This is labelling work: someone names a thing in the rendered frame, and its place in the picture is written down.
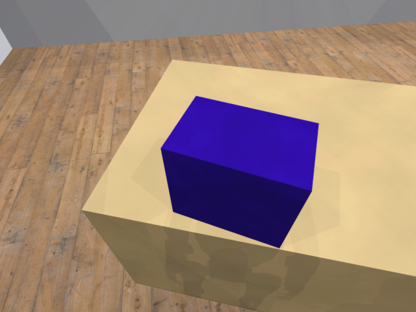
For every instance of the pedestal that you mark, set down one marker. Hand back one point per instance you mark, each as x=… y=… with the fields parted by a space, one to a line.
x=352 y=247

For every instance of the carton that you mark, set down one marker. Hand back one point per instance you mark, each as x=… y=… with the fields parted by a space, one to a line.
x=244 y=170

